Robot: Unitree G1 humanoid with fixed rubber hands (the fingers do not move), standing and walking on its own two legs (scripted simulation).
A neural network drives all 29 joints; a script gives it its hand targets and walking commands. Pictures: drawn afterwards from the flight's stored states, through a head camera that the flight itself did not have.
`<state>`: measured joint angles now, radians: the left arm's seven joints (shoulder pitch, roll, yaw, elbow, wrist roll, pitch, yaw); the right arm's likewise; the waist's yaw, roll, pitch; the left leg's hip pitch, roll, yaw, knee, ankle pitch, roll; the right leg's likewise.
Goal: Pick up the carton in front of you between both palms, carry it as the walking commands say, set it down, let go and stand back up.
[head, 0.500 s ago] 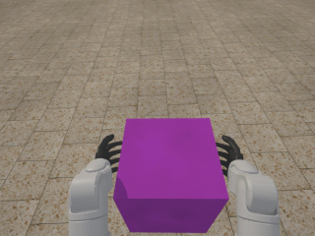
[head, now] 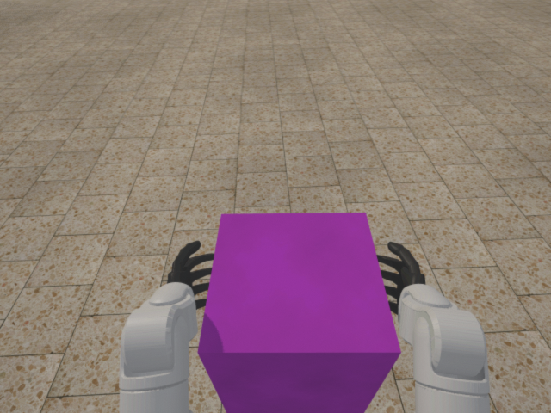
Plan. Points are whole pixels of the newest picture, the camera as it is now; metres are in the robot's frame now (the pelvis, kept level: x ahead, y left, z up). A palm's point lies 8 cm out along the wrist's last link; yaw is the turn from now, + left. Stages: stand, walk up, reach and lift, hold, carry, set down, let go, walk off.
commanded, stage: carry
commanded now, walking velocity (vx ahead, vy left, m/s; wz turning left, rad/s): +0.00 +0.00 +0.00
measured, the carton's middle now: (293, 318) +0.27 +0.00 +0.01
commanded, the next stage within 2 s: hold in 1.44 s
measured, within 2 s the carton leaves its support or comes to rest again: neither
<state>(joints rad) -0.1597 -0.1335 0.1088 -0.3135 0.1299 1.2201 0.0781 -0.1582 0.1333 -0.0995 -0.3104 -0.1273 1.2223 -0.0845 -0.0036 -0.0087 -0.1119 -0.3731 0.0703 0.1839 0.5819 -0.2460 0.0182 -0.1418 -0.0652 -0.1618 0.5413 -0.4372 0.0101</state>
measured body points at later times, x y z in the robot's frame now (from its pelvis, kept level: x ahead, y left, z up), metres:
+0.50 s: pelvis -0.04 +0.00 +0.00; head -0.07 +0.00 +0.45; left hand +0.23 +0.15 +0.06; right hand +0.23 -0.15 +0.06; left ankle +0.03 +0.11 -0.73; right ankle -0.10 -0.10 -0.73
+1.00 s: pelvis -0.05 -0.01 +0.00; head -0.06 -0.01 +0.45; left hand +0.25 +0.14 +0.04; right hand +0.25 -0.16 +0.04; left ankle +0.03 +0.11 -0.73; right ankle -0.10 -0.10 -0.73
